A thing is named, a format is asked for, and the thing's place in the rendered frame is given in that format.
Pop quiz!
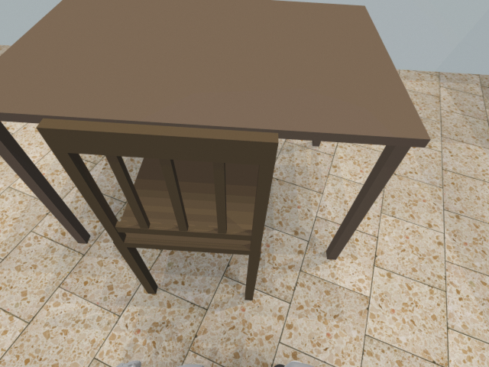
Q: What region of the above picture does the table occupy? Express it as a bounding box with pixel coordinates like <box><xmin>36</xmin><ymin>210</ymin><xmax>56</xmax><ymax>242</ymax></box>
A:
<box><xmin>0</xmin><ymin>0</ymin><xmax>431</xmax><ymax>260</ymax></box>

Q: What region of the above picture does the chair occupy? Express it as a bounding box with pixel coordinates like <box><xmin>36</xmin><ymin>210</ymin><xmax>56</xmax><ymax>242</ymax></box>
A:
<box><xmin>37</xmin><ymin>119</ymin><xmax>279</xmax><ymax>300</ymax></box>

